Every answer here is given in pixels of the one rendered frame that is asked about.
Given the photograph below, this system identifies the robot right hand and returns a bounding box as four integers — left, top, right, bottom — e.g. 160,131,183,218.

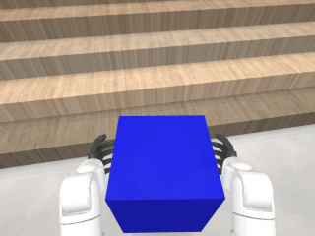
211,133,237,175

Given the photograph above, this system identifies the left robot forearm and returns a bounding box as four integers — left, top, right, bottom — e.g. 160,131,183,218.
59,158,106,236

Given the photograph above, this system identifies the robot left hand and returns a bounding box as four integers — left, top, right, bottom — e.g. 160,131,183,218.
88,134,115,174

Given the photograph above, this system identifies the carton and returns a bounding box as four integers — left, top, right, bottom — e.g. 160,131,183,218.
105,115,225,233

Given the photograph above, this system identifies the right robot forearm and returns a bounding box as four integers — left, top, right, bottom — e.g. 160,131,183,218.
221,156,276,236

